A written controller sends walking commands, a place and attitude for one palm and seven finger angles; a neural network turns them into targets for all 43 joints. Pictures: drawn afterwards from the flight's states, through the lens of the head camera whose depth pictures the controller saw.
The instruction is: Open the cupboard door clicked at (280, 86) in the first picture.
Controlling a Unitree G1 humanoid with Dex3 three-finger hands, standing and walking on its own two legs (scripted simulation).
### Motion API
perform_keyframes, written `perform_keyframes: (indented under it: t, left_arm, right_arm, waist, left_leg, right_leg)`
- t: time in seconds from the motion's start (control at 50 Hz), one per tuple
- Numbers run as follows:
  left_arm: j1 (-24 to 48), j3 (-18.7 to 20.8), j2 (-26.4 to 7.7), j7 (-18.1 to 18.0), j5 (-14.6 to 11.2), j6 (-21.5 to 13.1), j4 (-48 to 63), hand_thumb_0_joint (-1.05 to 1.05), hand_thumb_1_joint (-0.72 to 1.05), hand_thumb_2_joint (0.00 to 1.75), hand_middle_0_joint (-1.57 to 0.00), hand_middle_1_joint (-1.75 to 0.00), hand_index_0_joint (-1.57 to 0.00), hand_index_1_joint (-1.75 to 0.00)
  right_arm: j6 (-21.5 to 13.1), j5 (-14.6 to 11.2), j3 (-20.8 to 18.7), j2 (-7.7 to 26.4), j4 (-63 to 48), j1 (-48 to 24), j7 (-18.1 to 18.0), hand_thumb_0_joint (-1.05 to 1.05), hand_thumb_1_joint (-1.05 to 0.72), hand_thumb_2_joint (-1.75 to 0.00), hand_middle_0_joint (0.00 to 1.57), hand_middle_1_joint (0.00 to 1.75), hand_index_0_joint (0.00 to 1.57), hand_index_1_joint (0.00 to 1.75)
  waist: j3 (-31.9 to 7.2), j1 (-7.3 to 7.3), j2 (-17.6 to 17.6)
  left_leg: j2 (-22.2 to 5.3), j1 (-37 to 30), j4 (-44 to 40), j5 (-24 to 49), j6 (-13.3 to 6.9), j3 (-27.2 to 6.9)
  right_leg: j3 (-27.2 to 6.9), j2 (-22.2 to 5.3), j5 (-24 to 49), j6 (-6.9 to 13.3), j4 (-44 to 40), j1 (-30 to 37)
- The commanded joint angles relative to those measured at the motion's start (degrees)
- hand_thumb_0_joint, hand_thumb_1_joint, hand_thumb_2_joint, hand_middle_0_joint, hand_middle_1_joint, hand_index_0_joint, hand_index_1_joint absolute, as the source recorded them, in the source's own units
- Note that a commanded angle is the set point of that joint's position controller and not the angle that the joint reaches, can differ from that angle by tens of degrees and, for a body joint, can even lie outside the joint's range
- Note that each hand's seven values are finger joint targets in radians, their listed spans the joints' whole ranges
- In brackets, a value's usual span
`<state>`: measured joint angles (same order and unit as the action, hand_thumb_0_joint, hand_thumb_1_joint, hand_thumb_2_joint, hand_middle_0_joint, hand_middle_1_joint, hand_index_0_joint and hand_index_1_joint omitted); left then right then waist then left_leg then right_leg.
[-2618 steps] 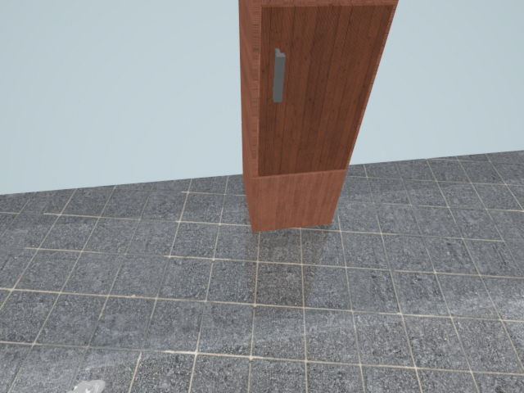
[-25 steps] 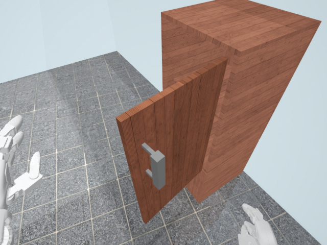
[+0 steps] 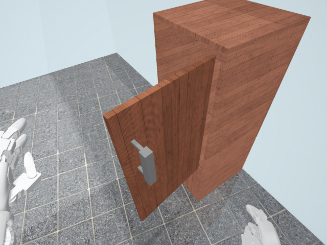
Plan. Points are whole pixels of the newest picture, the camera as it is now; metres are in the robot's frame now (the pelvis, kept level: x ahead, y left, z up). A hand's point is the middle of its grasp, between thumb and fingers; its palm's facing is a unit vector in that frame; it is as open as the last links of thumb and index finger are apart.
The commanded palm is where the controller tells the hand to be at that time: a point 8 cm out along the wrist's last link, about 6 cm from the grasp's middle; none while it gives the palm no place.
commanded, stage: step back with the hand held close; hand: left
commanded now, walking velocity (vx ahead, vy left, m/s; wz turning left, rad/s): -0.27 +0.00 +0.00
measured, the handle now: (143, 162) +0.31 +0.10 +0.04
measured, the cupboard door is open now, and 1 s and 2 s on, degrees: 100 100 100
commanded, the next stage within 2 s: stop stepping back and stand still in 0.98 s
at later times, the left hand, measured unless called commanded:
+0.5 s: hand (7, 197) +0.15 +0.29 +0.15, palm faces +0.33 -0.80 -0.51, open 7.4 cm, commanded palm +0.08 +0.34 +0.17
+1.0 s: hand out of the picture +0.05 +0.34 +0.17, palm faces +0.45 -0.78 -0.43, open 7.4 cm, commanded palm -0.03 +0.36 +0.17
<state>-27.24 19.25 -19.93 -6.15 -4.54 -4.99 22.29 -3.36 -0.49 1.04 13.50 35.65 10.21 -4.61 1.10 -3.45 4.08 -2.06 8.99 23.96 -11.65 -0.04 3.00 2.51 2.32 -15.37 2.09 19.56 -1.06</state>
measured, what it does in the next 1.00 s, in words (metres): walks backwards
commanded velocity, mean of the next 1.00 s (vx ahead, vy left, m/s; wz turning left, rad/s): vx -0.31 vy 0.00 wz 0.02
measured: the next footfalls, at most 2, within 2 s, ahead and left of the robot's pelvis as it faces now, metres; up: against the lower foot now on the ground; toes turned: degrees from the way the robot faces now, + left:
right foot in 1.18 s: -0.32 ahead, -0.04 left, +0.00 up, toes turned -6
left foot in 1.34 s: -0.11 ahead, +0.13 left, +0.00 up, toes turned -4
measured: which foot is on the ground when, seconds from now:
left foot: down 0.00-1.00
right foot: down 0.00-0.86, up 0.88-1.00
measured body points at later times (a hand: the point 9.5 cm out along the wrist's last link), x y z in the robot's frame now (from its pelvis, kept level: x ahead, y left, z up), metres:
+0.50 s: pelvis -0.07 +0.04 -0.01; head -0.04 +0.06 +0.44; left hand +0.12 +0.33 +0.18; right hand +0.11 -0.21 -0.08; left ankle +0.02 +0.12 -0.74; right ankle -0.05 -0.09 -0.74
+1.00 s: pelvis -0.16 +0.06 -0.01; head -0.14 +0.10 +0.44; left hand +0.02 +0.38 +0.19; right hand +0.01 -0.16 -0.08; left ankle -0.02 +0.13 -0.74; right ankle -0.22 -0.08 -0.67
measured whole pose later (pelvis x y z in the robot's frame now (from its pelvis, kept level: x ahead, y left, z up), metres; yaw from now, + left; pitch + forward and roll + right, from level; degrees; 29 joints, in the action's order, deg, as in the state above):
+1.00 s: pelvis -0.16 +0.06 -0.01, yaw +0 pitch +0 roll -5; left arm -26.9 26.8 -26.3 -9.7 -2.5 -11.9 29.9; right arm -5.7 0.9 -0.1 9.7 34.9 10.1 -3.3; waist 2.4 0.8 1.3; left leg -2.0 25.9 26.9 -1.7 -4.6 1.6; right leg -1.0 6.2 -26.8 -0.4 58.8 -22.1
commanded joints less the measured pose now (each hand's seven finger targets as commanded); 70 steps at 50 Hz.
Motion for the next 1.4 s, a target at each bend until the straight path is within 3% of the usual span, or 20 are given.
perform_keyframes:
  t: [0.0, 0.18, 0.3, 0.54, 0.62, 0.7, 0.76, 0.78, 0.82, 0.86, 0.94, 1.04, 1.1, 1.16, 1.2, 1.24, 1.28, 1.3, 1.34, 1.38]
  left_arm:
    - [2.83, 8.61, -12.7, -0.79, 0.93, -5.27, 11.0, 0.0, 0.9, 0.9, -0.2, -0.3, -0.2, -0.3]
    - [-3.17, 11.05, -15.06, -1.66, 0.71, -5.39, 16.44, 0.0, 0.9, 0.9, -0.2, -0.3, -0.2, -0.3]
    - [-5.95, 12.69, -16.0, -2.68, 0.62, -6.23, 20.35, 0.0, 0.9, 0.9, -0.2, -0.3, -0.2, -0.3]
    - [-4.13, 13.85, -13.48, -3.4, 2.73, -9.38, 18.61, 0.0, 0.9, 0.9, -0.2, -0.3, -0.2, -0.3]
    - [-2.5, 12.35, -13.29, -3.2, 1.92, -10.05, 20.39, 0.0, 0.9, 0.9, -0.2, -0.3, -0.2, -0.3]
    - [-0.13, 10.35, -13.48, -4.18, 1.9, -10.33, 22.51, 0.0, 0.9, 0.9, -0.2, -0.3, -0.2, -0.3]
    - [1.98, 10.26, -14.17, -5.05, 2.51, -9.92, 22.53, 0.0, 0.9, 0.9, -0.2, -0.3, -0.2, -0.3]
    - [3.01, 10.83, -14.84, -5.0, 2.28, -9.8, 22.69, 0.0, 0.9, 0.9, -0.2, -0.3, -0.2, -0.3]
    - [4.97, 12.38, -16.03, -4.97, 2.49, -10.18, 23.11, 0.0, 0.9, 0.9, -0.2, -0.3, -0.2, -0.3]
    - [3.34, 14.58, -15.5, -4.88, 2.9, -11.04, 20.63, 0.0, 0.9, 0.9, -0.2, -0.3, -0.2, -0.3]
    - [-1.66, 12.6, -12.97, -4.22, 1.63, -10.49, 19.18, 0.0, 0.9, 0.9, -0.2, -0.3, -0.2, -0.3]
    - [-3.28, 9.48, -12.39, -3.94, 0.18, -9.72, 25.05, 0.0, 0.9, 0.9, -0.2, -0.3, -0.2, -0.3]
    - [-3.16, 11.19, -14.75, -3.75, -0.32, -10.16, 24.84, 0.0, 0.9, 0.9, -0.2, -0.3, -0.2, -0.3]
    - [-2.95, 15.34, -20.36, -4.05, -0.51, -10.93, 26.15, 0.0, 0.9, 0.9, -0.2, -0.3, -0.2, -0.3]
    - [-1.54, 18.28, -22.79, -4.56, -0.44, -10.84, 25.21, 0.0, 0.9, 0.9, -0.2, -0.3, -0.2, -0.3]
    - [-2.43, 16.24, -18.21, -3.85, -0.07, -8.59, 20.95, 0.0, 0.9, 0.9, -0.2, -0.3, -0.2, -0.3]
    - [-2.65, 13.57, -14.76, -3.55, 0.07, -7.6, 16.43, 0.0, 0.9, 0.9, -0.2, -0.3, -0.2, -0.3]
    - [-1.43, 13.07, -14.69, -3.43, 0.03, -7.52, 15.75, 0.0, 0.9, 0.9, -0.2, -0.3, -0.2, -0.3]
    - [4.98, 10.14, -13.61, -3.01, 0.42, -8.1, 14.44, 0.0, 0.9, 0.9, -0.2, -0.3, -0.2, -0.3]
    - [5.02, 9.12, -14.07, -2.86, 1.2, -8.12, 12.68, 0.0, 0.9, 0.9, -0.2, -0.3, -0.2, -0.3]
  right_arm:
    - [-0.4, 0.0, -2.94, 6.0, -10.31, -7.38, -0.08, 0.0, -0.9, -0.9, 0.2, 0.3, 0.2, 0.3]
    - [2.85, -0.85, -4.08, 6.13, -13.66, -6.68, -0.42, 0.0, -0.9, -0.9, 0.2, 0.3, 0.2, 0.3]
    - [2.56, -0.73, -4.3, 6.35, -14.91, -5.89, -0.55, 0.0, -0.9, -0.9, 0.2, 0.3, 0.2, 0.3]
    - [-1.96, -0.07, -4.62, 7.7, -14.3, -4.16, -0.46, 0.0, -0.9, -0.9, 0.2, 0.3, 0.2, 0.3]
    - [-3.48, 0.08, -4.67, 7.09, -13.19, -3.49, 0.01, 0.0, -0.9, -0.9, 0.2, 0.3, 0.2, 0.3]
    - [-3.84, 0.32, -4.95, 6.18, -10.15, -1.86, 0.21, 0.0, -0.9, -0.9, 0.2, 0.3, 0.2, 0.3]
    - [-3.39, 0.73, -4.02, 5.2, -9.05, -1.86, 0.12, 0.0, -0.9, -0.9, 0.2, 0.3, 0.2, 0.3]
    - [-3.32, 0.57, -3.93, 5.47, -9.25, -2.55, -0.12, 0.0, -0.9, -0.9, 0.2, 0.3, 0.2, 0.3]
    - [-3.75, 0.83, -3.9, 7.46, -10.17, -5.53, -1.13, 0.0, -0.9, -0.9, 0.2, 0.3, 0.2, 0.3]
    - [-5.24, 1.9, -4.11, 5.75, -9.15, -3.98, -0.62, 0.0, -0.9, -0.9, 0.2, 0.3, 0.2, 0.3]
    - [-5.19, 1.3, -5.0, 5.24, -9.13, -4.87, 1.42, 0.0, -0.9, -0.9, 0.2, 0.3, 0.2, 0.3]
    - [-5.96, 1.01, -4.05, 4.99, -8.13, -4.14, 2.31, 0.0, -0.9, -0.9, 0.2, 0.3, 0.2, 0.3]
    - [-5.95, 1.56, -3.64, 4.44, -7.37, -2.57, 2.36, 0.0, -0.9, -0.9, 0.2, 0.3, 0.2, 0.3]
    - [-4.32, 1.36, -3.02, 3.96, -6.45, -3.34, 1.54, 0.0, -0.9, -0.9, 0.2, 0.3, 0.2, 0.3]
    - [-4.7, 1.92, -1.76, 3.91, -8.27, -4.82, 1.65, 0.0, -0.9, -0.9, 0.2, 0.3, 0.2, 0.3]
    - [-4.3, -0.71, -3.18, 4.58, -8.69, -3.99, 0.66, 0.0, -0.9, -0.9, 0.2, 0.3, 0.2, 0.3]
    - [-4.39, -0.8, -2.29, 4.55, -7.24, -2.67, -0.22, 0.0, -0.9, -0.9, 0.2, 0.3, 0.2, 0.3]
    - [-4.93, -0.86, -2.55, 5.74, -6.89, -1.92, -0.45, 0.0, -0.9, -0.9, 0.2, 0.3, 0.2, 0.3]
    - [-6.52, -0.42, -2.93, 6.93, -6.67, -0.22, 0.58, 0.0, -0.9, -0.9, 0.2, 0.3, 0.2, 0.3]
    - [-7.45, 0.7, -2.79, 5.98, -6.06, -2.67, 0.84, 0.0, -0.9, -0.9, 0.2, 0.3, 0.2, 0.3]
  waist:
    - [-3.12, 1.92, -7.6]
    - [-11.32, 2.29, -5.54]
    - [-11.28, 2.33, 0.11]
    - [-3.71, 2.54, 6.21]
    - [-3.82, 3.44, 1.27]
    - [-6.64, 4.24, -10.65]
    - [-5.9, 4.98, -10.67]
    - [-4.59, 5.01, -8.23]
    - [-0.9, 3.82, 8.39]
    - [-5.69, 3.81, 13.87]
    - [-7.22, 2.75, 2.19]
    - [-11.98, 3.23, 12.49]
    - [-12.78, 2.5, 10.08]
    - [-7.95, 2.71, -10.09]
    - [-9.09, 2.85, -8.47]
    - [-7.98, 3.76, -16.14]
    - [-7.45, 5.58, -5.58]
    - [-9.55, 5.78, 2.2]
    - [-6.86, 4.83, 10.19]
    - [-3.26, 4.11, 3.38]
  left_leg:
    - [0.18, -4.46, 3.15, 8.88, -2.65, -1.14]
    - [-2.49, -5.32, 3.45, 21.65, -2.34, -0.45]
    - [-3.75, -0.21, 1.28, 18.08, -2.22, -2.63]
    - [-11.21, 31.64, -14.01, -29.32, -6.1, -12.97]
    - [-5.81, 18.64, -6.24, -21.87, -3.04, -9.42]
    - [1.25, -1.9, 17.97, -10.11, 0.36, -3.82]
    - [1.28, -0.71, 17.16, -6.09, -0.12, -4.17]
    - [0.14, 0.84, 10.03, -5.22, -0.46, -5.81]
    - [-9.41, 13.07, -8.13, -6.86, -3.64, -17.91]
    - [-18.63, 25.91, -21.51, -30.33, -8.01, -27.92]
    - [-14.42, 17.76, -15.79, -18.47, -6.52, -17.19]
    - [-10.23, 7.27, -19.62, -15.69, -1.4, -10.15]
    - [-6.19, 2.49, -14.56, -9.87, 4.35, -5.33]
    - [2.19, -2.42, 21.99, -3.42, 2.51, -0.94]
    - [0.2, 10.87, 29.34, -6.01, 1.88, -3.01]
    - [0.65, 16.34, 20.83, -4.08, 0.08, -2.95]
    - [3.47, 2.2, 5.58, 8.83, -2.09, 0.28]
    - [0.05, -6.09, 2.82, 22.26, -4.03, -3.51]
    - [-11.72, -8.41, -1.76, 32.62, -10.08, -20.95]
    - [-14.26, 6.36, -13.11, -1.24, -8.91, -27.74]
  right_leg:
    - [-7.14, -7.34, 27.95, -4.12, -4.8, -11.64]
    - [-5.25, -6.32, 34.31, -4.56, 2.02, -9.21]
    - [-5.53, -4.8, 24.07, -2.97, 4.64, -8.87]
    - [-2.19, 0.75, -0.23, -2.77, 18.68, 2.87]
    - [-6.96, -1.53, -4.77, -0.01, 7.25, -10.67]
    - [-17.66, -12.53, -15.6, 5.1, -5.92, -32.57]
    - [-14.7, -14.2, 0.15, 4.11, -1.57, -30.82]
    - [-12.03, -11.18, 1.06, 2.17, 2.02, -29.5]
    - [-4.52, -0.62, -3.84, -2.86, 16.21, -21.84]
    - [-5.45, 3.68, -13.0, -2.84, 41.5, -8.79]
    - [-3.73, 3.25, -12.73, -2.18, 43.16, -15.09]
    - [2.92, 4.55, -17.78, -0.85, 23.32, -11.13]
    - [3.78, 3.34, -15.02, 1.41, -0.66, -6.9]
    - [-12.62, -16.76, -2.35, 5.88, -12.63, -26.2]
    - [-13.43, -22.24, 16.38, 9.57, -5.56, -16.92]
    - [-8.35, -15.8, 36.07, 5.13, 3.95, -4.32]
    - [-2.76, -11.09, 38.78, 0.48, 12.57, -8.33]
    - [-0.15, -6.95, 33.95, -2.74, 20.15, -12.13]
    - [-3.12, -1.22, -11.11, -4.38, 31.72, -23.09]
    - [-5.58, -1.94, -16.64, -2.7, 33.1, -18.43]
